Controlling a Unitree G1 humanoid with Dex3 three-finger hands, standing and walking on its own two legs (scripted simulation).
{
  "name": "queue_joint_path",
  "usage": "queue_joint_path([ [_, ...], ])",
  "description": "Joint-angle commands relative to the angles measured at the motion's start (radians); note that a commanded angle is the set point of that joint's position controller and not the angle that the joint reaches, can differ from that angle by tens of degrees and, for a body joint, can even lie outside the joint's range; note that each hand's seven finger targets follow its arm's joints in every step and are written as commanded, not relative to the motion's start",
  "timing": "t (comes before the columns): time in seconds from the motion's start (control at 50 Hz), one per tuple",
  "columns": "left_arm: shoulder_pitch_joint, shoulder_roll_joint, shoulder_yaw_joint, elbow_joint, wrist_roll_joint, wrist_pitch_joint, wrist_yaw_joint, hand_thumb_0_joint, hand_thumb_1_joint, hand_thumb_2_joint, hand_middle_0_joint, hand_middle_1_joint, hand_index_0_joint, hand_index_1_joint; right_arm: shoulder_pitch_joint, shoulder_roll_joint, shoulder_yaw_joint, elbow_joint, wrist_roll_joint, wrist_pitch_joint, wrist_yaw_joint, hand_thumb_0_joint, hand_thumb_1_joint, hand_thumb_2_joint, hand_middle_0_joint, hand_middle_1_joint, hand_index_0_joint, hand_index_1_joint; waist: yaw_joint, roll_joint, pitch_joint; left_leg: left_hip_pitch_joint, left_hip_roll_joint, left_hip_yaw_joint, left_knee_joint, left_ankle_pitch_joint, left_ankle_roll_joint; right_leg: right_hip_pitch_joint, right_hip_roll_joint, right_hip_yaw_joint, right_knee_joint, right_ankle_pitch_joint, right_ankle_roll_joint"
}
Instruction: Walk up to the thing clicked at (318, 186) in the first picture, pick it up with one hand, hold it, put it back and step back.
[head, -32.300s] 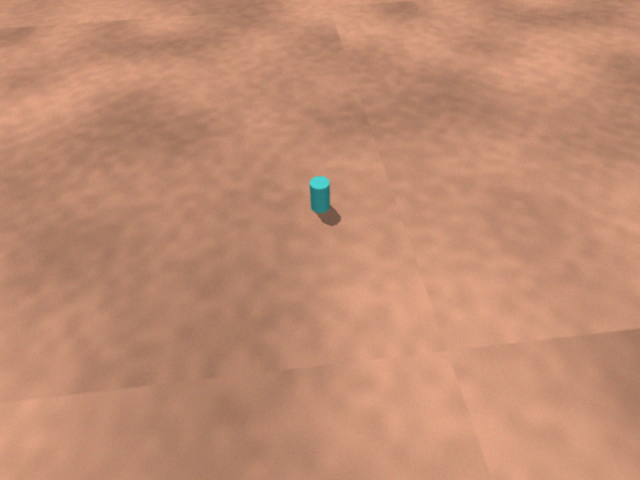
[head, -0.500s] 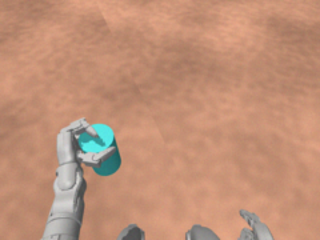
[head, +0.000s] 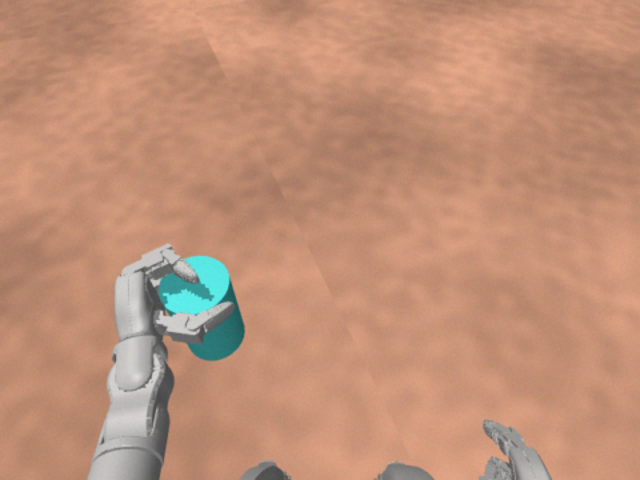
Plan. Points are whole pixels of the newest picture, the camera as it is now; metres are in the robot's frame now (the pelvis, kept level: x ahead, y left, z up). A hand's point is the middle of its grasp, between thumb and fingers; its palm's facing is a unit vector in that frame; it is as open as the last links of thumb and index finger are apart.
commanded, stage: hold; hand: left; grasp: from the side
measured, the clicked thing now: (206, 311) +0.34 +0.17 -0.03
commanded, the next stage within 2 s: none
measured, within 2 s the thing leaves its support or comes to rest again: neither
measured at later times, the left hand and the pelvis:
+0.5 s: hand (179, 295) +0.33 +0.19 +0.05, palm faces +0.23 -0.97 -0.03, open 7.5 cm; pelvis +0.00 +0.00 +0.01, yaw +0 degrees
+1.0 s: hand (180, 295) +0.33 +0.18 +0.05, palm faces +0.22 -0.97 -0.03, open 7.4 cm; pelvis +0.00 +0.01 +0.01, yaw +0 degrees
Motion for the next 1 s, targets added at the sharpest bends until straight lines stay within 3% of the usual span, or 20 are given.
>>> queue_joint_path([
  [0.0, -0.366, 0.152, 0.075, -0.34, -0.027, -0.127, 0.006, 0.0, 0.157, 1.103, -1.191, -1.307, -1.213, -1.299, -0.033, -0.13, -0.049, -0.126, 0.005, -0.038, -0.01, 0.0, -0.933, -0.905, 0.199, 0.3, 0.2, 0.3, 0.008, 0.041, -0.316, 0.197, -0.029, 0.013, -0.128, 0.24, 0.017, 0.119, 0.027, -0.002, -0.124, 0.293, -0.014],
  [0.02, -0.358, 0.14, 0.055, -0.351, -0.021, -0.126, 0.006, 0.0, 0.167, 1.104, -1.183, -1.306, -1.205, -1.297, -0.034, -0.122, -0.045, -0.129, 0.005, -0.038, -0.01, 0.0, -0.931, -0.905, 0.2, 0.3, 0.2, 0.3, 0.013, 0.044, -0.332, 0.203, -0.03, 0.015, -0.13, 0.249, 0.016, 0.138, 0.025, -0.002, -0.127, 0.301, -0.014],
  [0.14, -0.351, 0.155, 0.073, -0.376, -0.024, -0.128, 0.004, 0.0, 0.186, 1.101, -1.176, -1.304, -1.2, -1.294, -0.035, -0.127, -0.049, -0.124, 0.007, -0.041, -0.011, 0.0, -0.934, -0.906, 0.2, 0.3, 0.2, 0.3, 0.01, 0.042, -0.327, 0.224, -0.031, 0.016, -0.138, 0.261, 0.017, 0.147, 0.025, -0.002, -0.137, 0.314, -0.011],
  [0.16, -0.357, 0.147, 0.056, -0.377, -0.02, -0.125, 0.001, 0.0, 0.185, 1.106, -1.192, -1.311, -1.214, -1.301, -0.039, -0.125, -0.047, -0.128, 0.005, -0.042, -0.013, 0.0, -0.939, -0.907, 0.2, 0.3, 0.2, 0.3, 0.002, 0.037, -0.326, 0.208, -0.033, 0.017, -0.137, 0.251, 0.02, 0.154, 0.024, 0.002, -0.139, 0.311, -0.009],
  [0.18, -0.353, 0.165, 0.086, -0.377, -0.024, -0.126, 0.005, 0.0, 0.176, 1.114, -1.189, -1.315, -1.211, -1.307, -0.039, -0.124, -0.047, -0.131, 0.006, -0.043, -0.012, 0.0, -0.937, -0.907, 0.199, 0.3, 0.2, 0.3, 0.013, 0.029, -0.331, 0.213, -0.032, 0.019, -0.135, 0.267, 0.021, 0.164, 0.023, 0.003, -0.141, 0.328, -0.008],
  [0.2, -0.348, 0.15, 0.064, -0.384, -0.023, -0.128, 0.001, 0.0, 0.161, 1.11, -1.196, -1.314, -1.216, -1.307, -0.049, -0.121, -0.045, -0.134, 0.006, -0.041, -0.012, 0.0, -0.937, -0.907, 0.199, 0.3, 0.2, 0.3, 0.006, 0.018, -0.323, 0.2, -0.036, 0.022, -0.137, 0.253, 0.023, 0.171, 0.021, 0.005, -0.147, 0.321, -0.005],
  [0.22, -0.343, 0.144, 0.073, -0.381, -0.03, -0.127, 0.0, 0.0, 0.156, 1.111, -1.192, -1.321, -1.215, -1.312, -0.04, -0.126, -0.048, -0.13, 0.005, -0.042, -0.013, 0.0, -0.938, -0.907, 0.199, 0.3, 0.2, 0.3, 0.008, 0.025, -0.332, 0.216, -0.032, 0.019, -0.138, 0.263, 0.022, 0.167, 0.023, 0.003, -0.143, 0.328, -0.007],
  [0.24, -0.344, 0.124, 0.039, -0.385, -0.026, -0.125, -0.003, 0.0, 0.17, 1.108, -1.184, -1.31, -1.206, -1.301, -0.046, -0.126, -0.047, -0.131, 0.007, -0.044, -0.012, 0.0, -0.934, -0.906, 0.199, 0.3, 0.2, 0.3, -0.001, 0.036, -0.299, 0.221, -0.032, 0.018, -0.148, 0.245, 0.019, 0.144, 0.026, 0.001, -0.143, 0.303, -0.011],
  [0.26, -0.335, 0.133, 0.056, -0.38, -0.028, -0.126, -0.002, 0.0, 0.174, 1.115, -1.188, -1.32, -1.211, -1.311, -0.045, -0.128, -0.05, -0.131, 0.008, -0.046, -0.011, 0.0, -0.936, -0.906, 0.2, 0.3, 0.2, 0.3, 0.007, 0.047, -0.309, 0.228, -0.031, 0.017, -0.15, 0.245, 0.017, 0.142, 0.026, -0.001, -0.145, 0.298, -0.013],
  [0.34, -0.388, 0.144, 0.046, -0.397, -0.022, -0.126, -0.004, 0.0, 0.151, 1.094, -1.179, -1.306, -1.203, -1.295, -0.042, -0.122, -0.047, -0.12, 0.006, -0.051, -0.008, 0.0, -0.938, -0.907, 0.199, 0.3, 0.2, 0.3, 0.0, 0.059, -0.3, 0.225, -0.031, 0.011, -0.155, 0.236, 0.016, 0.143, 0.026, -0.004, -0.146, 0.286, -0.014],
  [0.38, -0.341, 0.147, 0.061, -0.36, -0.02, -0.124, -0.002, 0.0, 0.169, 1.106, -1.185, -1.31, -1.208, -1.3, -0.039, -0.129, -0.053, -0.123, 0.005, -0.051, -0.008, 0.0, -0.937, -0.907, 0.2, 0.3, 0.2, 0.3, 0.008, 0.041, -0.309, 0.226, -0.027, 0.008, -0.157, 0.246, 0.017, 0.144, 0.028, -0.008, -0.142, 0.289, -0.015],
  [0.44, -0.389, 0.123, 0.034, -0.395, -0.026, -0.131, -0.004, 0.0, 0.185, 1.117, -1.182, -1.317, -1.206, -1.306, -0.046, -0.132, -0.055, -0.125, 0.006, -0.055, -0.006, 0.0, -0.93, -0.905, 0.2, 0.3, 0.2, 0.3, 0.0, 0.057, -0.313, 0.248, -0.024, 0.005, -0.166, 0.221, 0.012, 0.127, 0.03, -0.012, -0.145, 0.263, -0.018],
  [0.52, -0.361, 0.128, 0.035, -0.372, -0.024, -0.125, -0.008, 0.0, 0.194, 1.13, -1.197, -1.328, -1.22, -1.318, -0.044, -0.128, -0.05, -0.123, 0.006, -0.058, -0.005, 0.0, -0.934, -0.907, 0.199, 0.3, 0.2, 0.3, 0.004, 0.042, -0.307, 0.231, -0.028, 0.008, -0.16, 0.243, 0.015, 0.148, 0.027, -0.008, -0.147, 0.29, -0.015],
  [0.6, -0.377, 0.151, 0.065, -0.358, -0.021, -0.126, -0.002, 0.0, 0.236, 1.137, -1.19, -1.321, -1.212, -1.312, -0.045, -0.129, -0.051, -0.123, 0.006, -0.058, -0.007, 0.0, -0.931, -0.907, 0.199, 0.3, 0.2, 0.3, 0.01, 0.03, -0.314, 0.234, -0.03, 0.012, -0.162, 0.233, 0.017, 0.154, 0.025, -0.004, -0.156, 0.283, -0.013],
  [0.66, -0.386, 0.135, 0.051, -0.382, -0.026, -0.131, 0.0, 0.0, 0.221, 1.147, -1.194, -1.333, -1.217, -1.324, -0.038, -0.13, -0.051, -0.12, 0.005, -0.058, -0.004, 0.0, -0.931, -0.907, 0.2, 0.3, 0.2, 0.3, 0.011, 0.054, -0.327, 0.251, -0.026, 0.006, -0.164, 0.263, 0.011, 0.155, 0.029, -0.011, -0.147, 0.299, -0.017],
  [0.7, -0.347, 0.145, 0.072, -0.332, -0.025, -0.127, 0.001, 0.0, 0.217, 1.162, -1.206, -1.347, -1.228, -1.339, -0.044, -0.127, -0.05, -0.122, 0.005, -0.057, -0.008, 0.0, -0.933, -0.908, 0.2, 0.3, 0.2, 0.3, 0.015, 0.016, -0.312, 0.225, -0.032, 0.015, -0.155, 0.261, 0.02, 0.171, 0.023, -0.003, -0.157, 0.312, -0.01],
  [0.82, -0.391, 0.132, 0.049, -0.329, -0.017, -0.14, -0.006, 0.0, 0.229, 1.164, -1.209, -1.343, -1.229, -1.337, -0.048, -0.132, -0.056, -0.121, 0.004, -0.057, -0.002, 0.0, -0.932, -0.908, 0.199, 0.3, 0.2, 0.3, 0.005, 0.043, -0.281, 0.224, -0.029, 0.012, -0.171, 0.206, 0.016, 0.13, 0.026, -0.006, -0.155, 0.255, -0.015],
  [0.9, -0.379, 0.142, 0.056, -0.361, -0.023, -0.146, -0.002, 0.0, 0.202, 1.153, -1.206, -1.343, -1.229, -1.334, -0.042, -0.132, -0.055, -0.127, 0.006, -0.06, 0.002, 0.0, -0.937, -0.908, 0.199, 0.3, 0.2, 0.3, 0.019, 0.059, -0.322, 0.242, -0.026, 0.006, -0.171, 0.232, 0.011, 0.152, 0.029, -0.011, -0.144, 0.268, -0.019],
  [0.96, -0.39, 0.122, 0.032, -0.367, -0.024, -0.145, -0.003, 0.0, 0.213, 1.16, -1.2, -1.341, -1.222, -1.334, -0.035, -0.133, -0.055, -0.123, 0.004, -0.061, -0.001, 0.0, -0.935, -0.909, 0.199, 0.3, 0.2, 0.3, 0.002, 0.05, -0.331, 0.255, -0.024, 0.007, -0.158, 0.272, 0.012, 0.147, 0.031, -0.01, -0.142, 0.308, -0.017],
  [0.98, -0.383, 0.135, 0.055, -0.341, -0.028, -0.145, -0.002, 0.0, 0.201, 1.169, -1.207, -1.349, -1.228, -1.344, -0.028, -0.135, -0.057, -0.116, 0.004, -0.061, -0.001, 0.0, -0.936, -0.909, 0.199, 0.3, 0.2, 0.3, -0.002, 0.033, -0.331, 0.246, -0.025, 0.008, -0.151, 0.274, 0.017, 0.15, 0.029, -0.007, -0.142, 0.316, -0.014],
])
